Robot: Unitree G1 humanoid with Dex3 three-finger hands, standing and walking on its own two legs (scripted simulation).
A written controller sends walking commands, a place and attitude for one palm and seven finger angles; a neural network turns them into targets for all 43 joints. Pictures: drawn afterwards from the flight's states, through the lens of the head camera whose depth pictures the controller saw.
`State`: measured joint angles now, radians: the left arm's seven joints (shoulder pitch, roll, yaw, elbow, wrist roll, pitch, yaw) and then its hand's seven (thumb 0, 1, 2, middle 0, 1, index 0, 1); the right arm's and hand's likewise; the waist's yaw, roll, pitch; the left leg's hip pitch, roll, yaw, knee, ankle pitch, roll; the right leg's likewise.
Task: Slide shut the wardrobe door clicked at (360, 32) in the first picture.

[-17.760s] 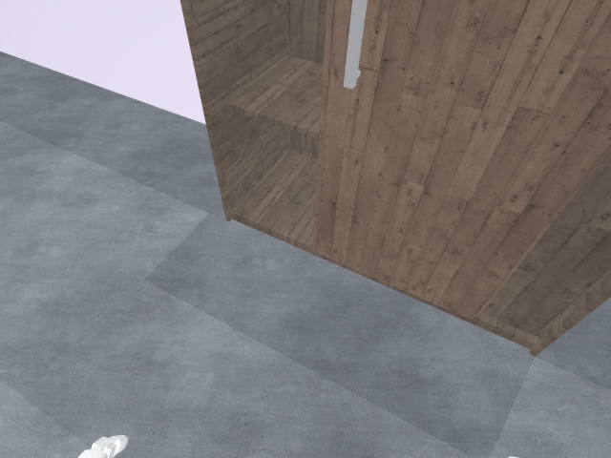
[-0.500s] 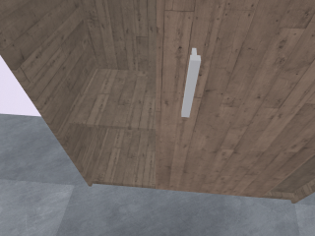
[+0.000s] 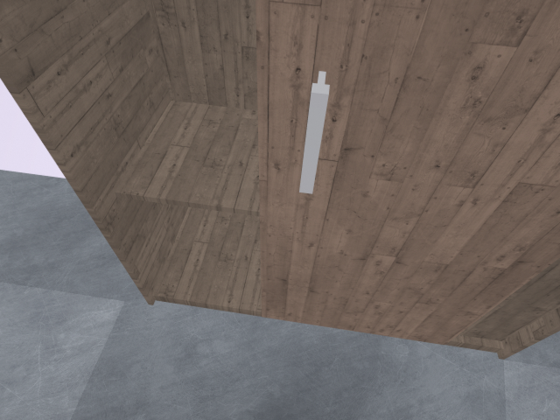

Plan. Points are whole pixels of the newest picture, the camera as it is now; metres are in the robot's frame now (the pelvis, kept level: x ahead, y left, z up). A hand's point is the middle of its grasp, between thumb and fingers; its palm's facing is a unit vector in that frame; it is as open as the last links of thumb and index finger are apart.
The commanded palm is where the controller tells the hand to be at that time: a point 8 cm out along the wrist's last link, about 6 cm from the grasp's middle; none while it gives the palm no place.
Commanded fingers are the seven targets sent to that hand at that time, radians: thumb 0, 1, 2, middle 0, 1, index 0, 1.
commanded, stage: come to a stop and stand still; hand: right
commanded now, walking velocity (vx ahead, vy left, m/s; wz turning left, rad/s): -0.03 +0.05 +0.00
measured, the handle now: (313, 136) +0.50 +0.00 +0.14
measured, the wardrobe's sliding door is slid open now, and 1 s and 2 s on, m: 0.41 0.41 0.41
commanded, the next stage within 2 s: look again from close up in 0.48 s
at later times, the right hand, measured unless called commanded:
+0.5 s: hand out of the picture +0.05 -0.16 -0.16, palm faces +0.03 +0.97 -0.24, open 7.3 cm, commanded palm none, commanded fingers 0.00 -0.90 -0.90 0.20 0.30 0.20 0.30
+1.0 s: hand out of the picture -0.02 -0.13 -0.16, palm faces +0.07 +0.98 -0.19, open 7.4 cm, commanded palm none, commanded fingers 0.00 -0.90 -0.90 0.20 0.30 0.20 0.30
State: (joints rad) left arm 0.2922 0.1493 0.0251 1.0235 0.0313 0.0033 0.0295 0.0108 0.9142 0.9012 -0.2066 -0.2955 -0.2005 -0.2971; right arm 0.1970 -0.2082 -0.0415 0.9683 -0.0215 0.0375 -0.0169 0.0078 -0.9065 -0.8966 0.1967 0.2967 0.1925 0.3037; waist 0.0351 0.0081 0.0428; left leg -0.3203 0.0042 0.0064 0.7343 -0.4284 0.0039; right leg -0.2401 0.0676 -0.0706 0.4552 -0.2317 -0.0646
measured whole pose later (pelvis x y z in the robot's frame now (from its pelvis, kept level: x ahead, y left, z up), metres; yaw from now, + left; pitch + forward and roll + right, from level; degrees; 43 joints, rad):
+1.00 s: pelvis +0.01 +0.02 +0.01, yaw -1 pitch -1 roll -1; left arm 0.29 0.14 0.00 1.16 0.00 -0.01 0.04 0.01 0.90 0.90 -0.20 -0.29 -0.20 -0.30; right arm 0.33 -0.10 0.00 1.14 -0.01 -0.03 -0.05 0.01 -0.90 -0.90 0.20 0.30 0.20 0.30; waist 0.00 -0.02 0.03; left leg -0.09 -0.05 0.04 0.38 -0.27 0.06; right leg -0.14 0.02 -0.03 0.38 -0.22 -0.02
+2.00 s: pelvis +0.05 +0.08 -0.01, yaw -2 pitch +0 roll +1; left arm 0.33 0.16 0.04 1.11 0.02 0.01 0.08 0.01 0.90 0.90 -0.20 -0.29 -0.20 -0.30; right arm 0.38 -0.12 -0.04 1.06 -0.03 0.03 -0.05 0.01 -0.90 -0.90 0.20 0.30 0.19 0.30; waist 0.00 -0.01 0.05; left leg -0.09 -0.16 0.09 0.43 -0.35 0.16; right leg -0.40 -0.06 -0.08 0.88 -0.47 -0.01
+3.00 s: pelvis +0.06 +0.16 -0.01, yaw -3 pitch -3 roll -2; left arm 0.25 0.14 0.02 0.98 0.02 0.01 0.02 0.00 0.90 0.90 -0.20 -0.29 -0.20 -0.30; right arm 0.23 -0.25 -0.06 0.96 -0.03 0.06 -0.04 0.01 -0.91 -0.90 0.20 0.30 0.20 0.30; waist -0.01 0.07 0.06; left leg -0.40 0.02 -0.07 0.90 -0.42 -0.02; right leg -0.26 0.02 -0.04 0.57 -0.26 -0.01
